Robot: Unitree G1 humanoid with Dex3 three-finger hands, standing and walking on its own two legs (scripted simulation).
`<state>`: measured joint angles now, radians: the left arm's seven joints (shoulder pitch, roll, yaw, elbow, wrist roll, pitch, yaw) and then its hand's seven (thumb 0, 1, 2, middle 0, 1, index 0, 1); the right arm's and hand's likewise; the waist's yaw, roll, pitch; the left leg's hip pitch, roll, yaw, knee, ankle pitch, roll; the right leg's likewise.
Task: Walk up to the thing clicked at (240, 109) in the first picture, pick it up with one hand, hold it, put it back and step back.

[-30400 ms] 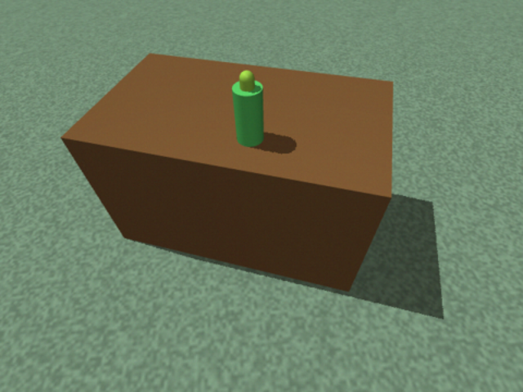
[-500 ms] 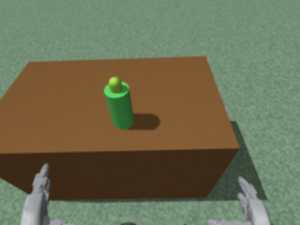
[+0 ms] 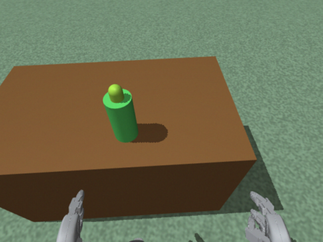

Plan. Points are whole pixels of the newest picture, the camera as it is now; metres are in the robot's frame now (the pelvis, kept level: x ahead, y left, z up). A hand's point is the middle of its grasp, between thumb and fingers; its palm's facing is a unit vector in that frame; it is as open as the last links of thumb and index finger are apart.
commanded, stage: home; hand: left
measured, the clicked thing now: (121, 112) +0.51 +0.16 +0.00
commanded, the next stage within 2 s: none
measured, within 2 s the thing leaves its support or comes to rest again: neither
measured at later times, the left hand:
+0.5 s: hand (101, 234) +0.16 +0.17 -0.05, palm faces +0.11 -0.97 -0.23, open 17.4 cm
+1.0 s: hand (102, 239) +0.15 +0.17 -0.05, palm faces +0.12 -0.97 -0.23, open 17.4 cm
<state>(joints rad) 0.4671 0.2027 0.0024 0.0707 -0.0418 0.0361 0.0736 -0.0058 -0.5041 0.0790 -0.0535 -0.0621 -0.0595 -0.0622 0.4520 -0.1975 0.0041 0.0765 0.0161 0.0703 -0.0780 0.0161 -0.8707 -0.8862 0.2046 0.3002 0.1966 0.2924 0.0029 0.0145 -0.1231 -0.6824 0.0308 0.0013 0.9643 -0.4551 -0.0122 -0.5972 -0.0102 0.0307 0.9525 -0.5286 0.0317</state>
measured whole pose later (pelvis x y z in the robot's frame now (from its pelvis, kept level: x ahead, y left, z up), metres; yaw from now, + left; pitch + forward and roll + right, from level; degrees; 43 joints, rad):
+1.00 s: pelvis -0.01 -0.01 -0.01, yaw +0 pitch +10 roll +0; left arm 0.48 0.20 -0.01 0.07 -0.03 0.02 0.09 -0.01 -0.53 0.07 -0.05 -0.06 -0.06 -0.06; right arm 0.48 -0.21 0.00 -0.01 0.02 0.14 -0.09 0.02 -0.89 -0.90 0.21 0.30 0.20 0.30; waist 0.01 0.00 -0.13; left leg -0.71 0.03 -0.01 0.98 -0.44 -0.03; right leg -0.64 -0.01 0.03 1.00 -0.54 0.02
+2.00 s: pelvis -0.02 -0.01 +0.01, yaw +1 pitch +2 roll +0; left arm 0.28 0.33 -0.01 0.54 0.06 0.00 0.03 0.00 -0.52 0.07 -0.06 -0.06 -0.06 -0.06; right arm 0.20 -0.30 -0.02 0.70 -0.06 0.01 -0.01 0.02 -0.90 -0.90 0.21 0.30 0.20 0.30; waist 0.00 0.01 0.01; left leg -0.51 0.02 -0.01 0.89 -0.41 -0.01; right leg -0.44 -0.02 0.02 0.90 -0.50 0.01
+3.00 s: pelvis -0.01 +0.00 +0.06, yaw +1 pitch -4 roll +0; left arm 0.13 0.33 0.00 1.15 0.01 -0.01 0.01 0.01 0.89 0.90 -0.20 -0.30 -0.20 -0.30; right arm 0.12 -0.33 -0.01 1.16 -0.02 -0.01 0.00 0.01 -0.90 -0.90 0.21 0.30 0.20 0.30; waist 0.00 0.01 0.07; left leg -0.15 0.02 0.00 0.38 -0.17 -0.01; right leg -0.07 -0.02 0.01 0.36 -0.23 0.03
